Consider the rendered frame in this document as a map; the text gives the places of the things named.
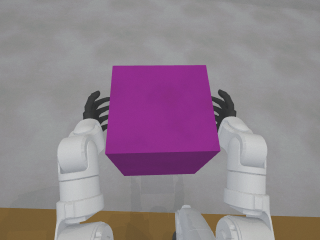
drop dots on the robot right shin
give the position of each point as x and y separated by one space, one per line
180 237

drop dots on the robot right thigh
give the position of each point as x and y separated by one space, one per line
191 225

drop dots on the left robot forearm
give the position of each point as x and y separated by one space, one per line
78 173

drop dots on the left robot upper arm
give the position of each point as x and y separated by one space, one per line
87 231

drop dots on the carton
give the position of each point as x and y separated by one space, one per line
161 120

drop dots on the right robot upper arm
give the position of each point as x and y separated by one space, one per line
233 227

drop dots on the right robot hand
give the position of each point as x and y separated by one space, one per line
227 107

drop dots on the right robot forearm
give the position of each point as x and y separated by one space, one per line
245 189

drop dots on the left robot hand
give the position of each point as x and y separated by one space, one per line
91 111

